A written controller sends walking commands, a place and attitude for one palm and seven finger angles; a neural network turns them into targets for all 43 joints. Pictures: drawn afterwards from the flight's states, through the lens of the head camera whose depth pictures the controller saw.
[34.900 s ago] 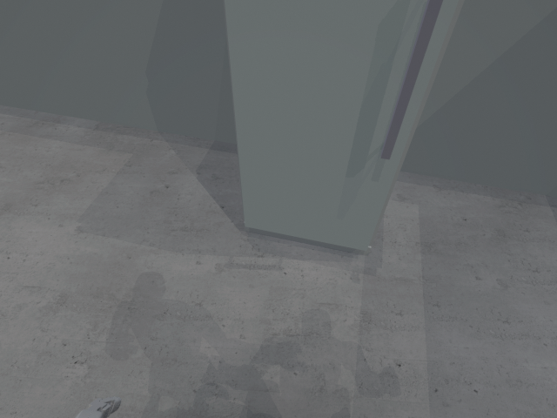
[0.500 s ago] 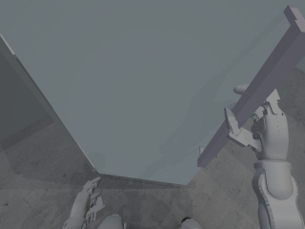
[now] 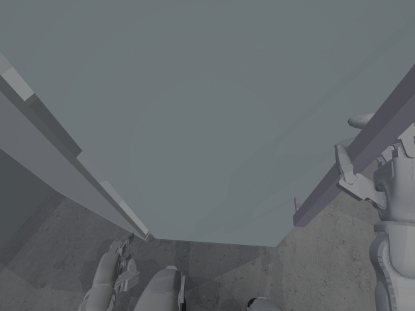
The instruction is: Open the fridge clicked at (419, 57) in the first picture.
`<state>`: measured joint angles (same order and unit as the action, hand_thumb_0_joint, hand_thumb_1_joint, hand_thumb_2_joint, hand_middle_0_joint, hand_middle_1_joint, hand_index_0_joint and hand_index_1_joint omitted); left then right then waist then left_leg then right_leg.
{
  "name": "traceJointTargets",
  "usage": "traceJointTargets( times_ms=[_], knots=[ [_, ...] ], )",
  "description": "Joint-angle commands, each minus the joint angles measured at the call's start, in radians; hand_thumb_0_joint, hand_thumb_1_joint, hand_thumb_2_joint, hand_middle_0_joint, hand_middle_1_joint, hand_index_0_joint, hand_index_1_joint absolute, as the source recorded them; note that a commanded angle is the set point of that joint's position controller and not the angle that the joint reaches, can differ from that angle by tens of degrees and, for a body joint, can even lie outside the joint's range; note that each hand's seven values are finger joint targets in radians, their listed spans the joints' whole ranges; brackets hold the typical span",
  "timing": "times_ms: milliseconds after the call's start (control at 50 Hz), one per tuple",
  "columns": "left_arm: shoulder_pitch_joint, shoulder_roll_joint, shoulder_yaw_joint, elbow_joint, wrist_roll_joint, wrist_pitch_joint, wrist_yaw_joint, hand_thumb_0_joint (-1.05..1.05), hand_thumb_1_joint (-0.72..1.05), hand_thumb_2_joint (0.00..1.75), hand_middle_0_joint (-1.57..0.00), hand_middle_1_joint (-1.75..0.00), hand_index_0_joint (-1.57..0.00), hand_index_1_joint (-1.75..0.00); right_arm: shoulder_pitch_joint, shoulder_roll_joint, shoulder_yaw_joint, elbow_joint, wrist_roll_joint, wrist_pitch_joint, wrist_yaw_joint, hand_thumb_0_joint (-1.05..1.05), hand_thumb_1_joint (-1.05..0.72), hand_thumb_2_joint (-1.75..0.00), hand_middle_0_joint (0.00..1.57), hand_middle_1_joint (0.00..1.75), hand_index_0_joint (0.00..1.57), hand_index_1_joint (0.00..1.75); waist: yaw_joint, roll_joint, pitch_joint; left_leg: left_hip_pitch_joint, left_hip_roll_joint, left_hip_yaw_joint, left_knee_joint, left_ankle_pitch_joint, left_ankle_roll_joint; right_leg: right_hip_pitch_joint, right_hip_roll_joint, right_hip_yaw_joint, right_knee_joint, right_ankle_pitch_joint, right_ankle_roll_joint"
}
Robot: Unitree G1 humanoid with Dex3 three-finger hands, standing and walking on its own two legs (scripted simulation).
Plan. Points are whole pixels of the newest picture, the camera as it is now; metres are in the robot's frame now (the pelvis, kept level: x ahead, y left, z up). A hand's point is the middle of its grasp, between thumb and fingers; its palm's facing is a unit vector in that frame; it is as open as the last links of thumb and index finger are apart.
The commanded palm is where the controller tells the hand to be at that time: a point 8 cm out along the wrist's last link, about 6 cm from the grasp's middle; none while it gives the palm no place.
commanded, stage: walk backward, drawing the door open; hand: right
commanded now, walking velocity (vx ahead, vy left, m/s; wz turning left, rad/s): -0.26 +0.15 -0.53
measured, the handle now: (337, 162) +0.34 -0.20 +0.10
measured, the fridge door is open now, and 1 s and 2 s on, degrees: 67 71 78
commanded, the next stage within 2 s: stop walking and hold the door back in 0.06 s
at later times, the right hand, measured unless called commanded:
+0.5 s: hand (343, 217) +0.23 -0.15 +0.15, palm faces +0.52 +0.82 -0.26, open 6.1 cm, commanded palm +0.21 -0.22 +0.14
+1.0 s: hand (343, 185) +0.27 -0.16 +0.16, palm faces +0.47 +0.86 -0.21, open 5.7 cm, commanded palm +0.22 -0.23 +0.14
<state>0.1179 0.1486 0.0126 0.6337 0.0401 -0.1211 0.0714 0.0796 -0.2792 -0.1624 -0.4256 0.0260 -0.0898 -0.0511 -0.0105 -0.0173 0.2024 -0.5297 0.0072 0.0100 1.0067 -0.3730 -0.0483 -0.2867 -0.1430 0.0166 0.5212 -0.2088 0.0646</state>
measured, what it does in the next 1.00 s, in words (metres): steps to the left: left foot, then right foot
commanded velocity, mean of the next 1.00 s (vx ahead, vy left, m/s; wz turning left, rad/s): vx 0.11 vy -0.09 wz -0.10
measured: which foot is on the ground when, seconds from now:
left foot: up 0.00-0.12, down 0.14-0.60, up 0.62-0.80, down 0.82-1.00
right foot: down 0.00-0.14, up 0.16-0.58, down 0.60-0.84, up 0.86-1.00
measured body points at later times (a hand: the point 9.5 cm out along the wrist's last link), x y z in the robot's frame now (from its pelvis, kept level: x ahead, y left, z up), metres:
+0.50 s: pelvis -0.08 +0.15 +0.00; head -0.06 +0.17 +0.45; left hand +0.17 +0.38 -0.09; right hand +0.20 -0.20 +0.17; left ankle +0.02 +0.25 -0.74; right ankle -0.13 +0.04 -0.70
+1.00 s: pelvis -0.13 +0.15 -0.01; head -0.10 +0.18 +0.44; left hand -0.04 +0.40 -0.15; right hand +0.24 -0.21 +0.17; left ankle -0.07 +0.24 -0.74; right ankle -0.14 +0.01 -0.67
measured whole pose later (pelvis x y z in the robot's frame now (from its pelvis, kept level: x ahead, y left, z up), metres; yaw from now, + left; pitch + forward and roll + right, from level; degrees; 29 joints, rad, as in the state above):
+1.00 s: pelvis -0.13 +0.15 -0.01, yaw -11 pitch -3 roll -1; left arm 0.30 0.29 -0.02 0.80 -0.03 -0.04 0.10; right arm -0.79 -0.47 -0.38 1.03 0.00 -0.19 -0.01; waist 0.10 -0.06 0.11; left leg -0.28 0.03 0.05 0.56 -0.24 0.02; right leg -0.47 -0.03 -0.01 1.06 -0.42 0.01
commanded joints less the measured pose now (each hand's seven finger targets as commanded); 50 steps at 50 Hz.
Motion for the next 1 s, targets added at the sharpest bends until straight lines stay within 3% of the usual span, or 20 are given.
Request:
traceJointTargets(
  times_ms=[0, 80, 100, 120, 140, 180, 240, 300, 380, 500, 540, 580, 640, 700, 780, 800, 820, 840, 860, 980],
  knots=[
    [-0.012, 0.167, 0.062, -0.127, -0.033, -0.053, 0.003, 0.00, 0.90, 0.90, -0.20, -0.30, -0.20, -0.30, -0.188, -0.127, -0.112, -0.283, 0.015, -0.102, -0.020, 0.00, -0.90, -0.90, 0.45, 1.40, 0.45, 1.40, 0.024, -0.354, -0.385, 0.212, -0.017, 0.039, -0.203, 0.029, -0.024, 0.107, -0.121, 0.091, -0.179, 0.202, -0.145],
    [-0.022, 0.162, 0.056, -0.146, -0.048, -0.050, -0.007, 0.00, 0.90, 0.90, -0.20, -0.30, -0.20, -0.30, -0.175, -0.209, -0.208, -0.225, 0.024, -0.097, -0.048, 0.00, -0.90, -0.90, 0.45, 1.40, 0.45, 1.40, 0.002, -0.231, -0.367, 0.428, -0.061, 0.118, -0.537, 0.096, -0.049, -0.054, -0.024, 0.060, -0.059, -0.140, -0.102],
    [-0.014, 0.125, 0.044, -0.143, -0.053, -0.048, -0.007, 0.00, 0.90, 0.90, -0.20, -0.30, -0.20, -0.30, -0.188, -0.211, -0.191, -0.247, 0.025, -0.096, -0.048, 0.00, -0.90, -0.90, 0.45, 1.40, 0.45, 1.40, 0.011, -0.044, -0.374, 0.418, 0.019, 0.067, -0.674, 0.140, -0.032, -0.052, 0.080, 0.024, 0.094, -0.226, -0.058],
    [-0.045, 0.092, 0.036, -0.147, -0.052, -0.038, -0.003, 0.00, 0.90, 0.90, -0.20, -0.30, -0.20, -0.30, -0.169, -0.296, -0.258, -0.247, 0.023, -0.085, -0.058, 0.00, -0.90, -0.90, 0.45, 1.40, 0.45, 1.40, 0.005, 0.242, -0.363, 0.383, 0.204, -0.105, -0.750, 0.117, 0.047, -0.171, 0.173, -0.056, 0.389, -0.346, -0.013],
    [-0.099, 0.101, 0.035, -0.150, -0.045, -0.036, 0.007, 0.00, 0.90, 0.90, -0.20, -0.30, -0.20, -0.30, -0.166, -0.339, -0.295, -0.241, 0.017, -0.083, -0.065, 0.00, -0.90, -0.90, 0.45, 1.40, 0.45, 1.40, -0.030, 0.320, -0.377, 0.297, 0.373, -0.287, -0.774, 0.158, 0.159, -0.245, 0.188, -0.029, 0.734, -0.446, -0.020],
    [-0.061, 0.159, 0.057, -0.078, -0.032, -0.027, 0.025, 0.00, 0.90, 0.90, -0.20, -0.30, -0.20, -0.30, -0.239, -0.332, -0.300, 0.043, 0.006, -0.051, -0.084, 0.00, -0.90, -0.90, 0.45, 1.40, 0.45, 1.40, -0.005, 0.222, -0.378, 0.318, 0.425, -0.409, -0.740, 0.069, 0.184, -0.341, 0.135, 0.087, 0.896, -0.387, -0.016],
    [-0.073, 0.162, 0.015, -0.045, -0.035, -0.007, 0.039, 0.00, 0.90, 0.90, -0.20, -0.30, -0.20, -0.30, -0.433, -0.346, -0.317, 0.285, 0.017, -0.091, -0.100, 0.00, -0.90, -0.90, 0.45, 1.40, 0.45, 1.40, 0.001, 0.151, -0.378, 0.451, 0.348, -0.140, -0.594, 0.520, 0.160, -0.341, 0.118, 0.061, 0.780, -0.250, 0.000],
    [-0.057, 0.196, 0.023, -0.061, -0.051, 0.021, 0.051, 0.00, 0.90, 0.90, -0.20, -0.30, -0.20, -0.30, -0.545, -0.379, -0.285, 0.455, 0.023, -0.114, -0.101, 0.00, -0.90, -0.90, 0.45, 1.40, 0.45, 1.40, -0.015, 0.213, -0.379, 0.507, 0.361, -0.116, -0.594, 0.614, 0.125, -0.259, 0.143, 0.010, 0.547, -0.236, -0.024],
    [-0.042, 0.236, 0.032, -0.058, -0.059, 0.043, 0.036, 0.00, 0.90, 0.90, -0.20, -0.30, -0.20, -0.30, -0.788, -0.376, -0.203, 0.582, 0.028, -0.128, -0.086, 0.00, -0.90, -0.90, 0.45, 1.40, 0.45, 1.40, -0.021, 0.225, -0.345, 0.404, 0.407, -0.213, -0.706, 0.313, 0.137, -0.153, 0.148, -0.019, 0.381, -0.261, -0.041],
    [0.033, 0.251, 0.040, -0.026, -0.062, 0.068, 0.017, 0.00, 0.90, 0.90, -0.20, -0.30, -0.20, -0.30, -1.043, -0.468, -0.225, 0.830, 0.001, -0.163, -0.076, 0.00, -0.90, -0.90, 0.45, 1.40, 0.45, 1.40, -0.019, 0.196, -0.430, 0.392, 0.355, -0.148, -0.756, -0.040, 0.111, 0.017, 0.175, -0.102, 0.047, -0.288, -0.087],
    [0.064, 0.253, 0.038, -0.029, -0.061, 0.063, 0.020, 0.00, 0.90, 0.90, -0.20, -0.30, -0.20, -0.30, -1.139, -0.416, -0.169, 0.844, 0.003, -0.192, -0.060, 0.00, -0.90, -0.90, 0.45, 1.40, 0.45, 1.40, 0.021, 0.044, -0.460, 0.288, 0.238, -0.030, -0.612, -0.129, 0.055, 0.196, 0.157, -0.086, -0.180, -0.249, -0.126],
    [0.026, 0.290, 0.038, -0.072, -0.068, 0.045, 0.029, 0.00, 0.90, 0.90, -0.20, -0.30, -0.20, -0.30, -1.261, -0.349, -0.111, 0.818, 0.025, -0.217, -0.052, 0.00, -0.90, -0.90, 0.45, 1.40, 0.45, 1.40, 0.017, -0.448, -0.359, 0.010, 0.022, 0.169, -0.172, -0.159, 0.006, 0.221, -0.165, 0.337, -0.347, -0.339, -0.251],
    [0.092, 0.271, 0.043, -0.032, -0.088, 0.039, 0.035, 0.00, 0.90, 0.90, -0.20, -0.30, -0.20, -0.30, -1.351, -0.434, -0.145, 0.995, -0.015, -0.178, -0.048, 0.00, -0.90, -0.90, 0.45, 1.40, 0.45, 1.40, 0.011, -0.148, -0.391, -0.070, 0.053, -0.010, 0.069, -0.063, 0.022, 0.195, -0.195, 0.340, -0.249, -0.121, -0.305],
    [0.114, 0.273, 0.039, -0.026, -0.094, 0.046, 0.049, 0.00, 0.90, 0.90, -0.20, -0.30, -0.20, -0.30, -1.315, -0.446, -0.157, 1.095, -0.007, -0.151, -0.028, 0.00, -0.90, -0.90, 0.45, 1.40, 0.45, 1.40, -0.016, -0.100, -0.404, 0.096, 0.037, 0.064, -0.205, -0.027, 0.013, 0.182, -0.101, 0.105, -0.131, 0.055, -0.240],
    [0.137, 0.281, 0.020, -0.005, -0.088, 0.040, 0.053, 0.00, 0.90, 0.90, -0.20, -0.30, -0.20, -0.30, -1.320, -0.460, -0.144, 1.221, -0.014, -0.134, -0.009, 0.00, -0.90, -0.90, 0.45, 1.40, 0.45, 1.40, -0.014, -0.083, -0.447, 0.500, 0.009, 0.064, -0.564, 0.053, 0.039, -0.016, -0.031, 0.009, 0.076, 0.046, -0.156],
    [0.146, 0.273, 0.027, 0.004, -0.088, 0.041, 0.048, 0.00, 0.90, 0.90, -0.20, -0.30, -0.20, -0.30, -1.316, -0.521, -0.183, 1.253, -0.023, -0.134, -0.014, 0.00, -0.90, -0.90, 0.45, 1.40, 0.45, 1.40, -0.012, 0.065, -0.487, 0.638, 0.144, -0.136, -0.641, -0.019, 0.099, -0.164, 0.014, -0.037, 0.263, -0.002, -0.126],
    [0.138, 0.260, 0.038, -0.006, -0.082, 0.044, 0.052, 0.00, 0.90, 0.90, -0.20, -0.30, -0.20, -0.30, -1.318, -0.578, -0.224, 1.257, -0.029, -0.132, -0.017, 0.00, -0.90, -0.90, 0.45, 1.40, 0.45, 1.40, -0.006, 0.278, -0.464, 0.701, 0.358, -0.500, -0.722, 0.030, 0.216, -0.356, 0.117, -0.060, 0.480, -0.296, -0.072],
    [0.143, 0.284, 0.050, -0.004, -0.076, 0.035, 0.055, 0.00, 0.90, 0.90, -0.20, -0.30, -0.20, -0.30, -1.279, -0.598, -0.255, 1.249, -0.029, -0.125, -0.024, 0.00, -0.90, -0.90, 0.45, 1.40, 0.45, 1.40, -0.016, 0.204, -0.425, 0.683, 0.437, -0.520, -0.726, 0.167, 0.261, -0.418, 0.107, 0.027, 0.620, -0.344, -0.061],
    [0.176, 0.278, 0.053, 0.009, -0.083, 0.026, 0.041, 0.00, 0.90, 0.90, -0.20, -0.30, -0.20, -0.30, -1.253, -0.623, -0.295, 1.261, -0.032, -0.115, -0.023, 0.00, -0.90, -0.90, 0.45, 1.40, 0.45, 1.40, 0.003, 0.238, -0.464, 0.651, 0.392, -0.436, -0.696, 0.127, 0.220, -0.382, 0.088, 0.085, 0.637, -0.296, -0.064],
    [0.136, 0.275, 0.010, 0.035, -0.070, 0.021, 0.048, 0.00, 0.90, 0.90, -0.20, -0.30, -0.20, -0.30, -1.174, -0.673, -0.370, 1.273, -0.010, -0.155, -0.007, 0.00, -0.90, -0.90, 0.45, 1.40, 0.45, 1.40, 0.015, 0.190, -0.374, 0.410, 0.252, -0.097, -0.678, 0.191, 0.151, -0.204, 0.084, -0.022, 0.418, -0.166, -0.053]
  ],
)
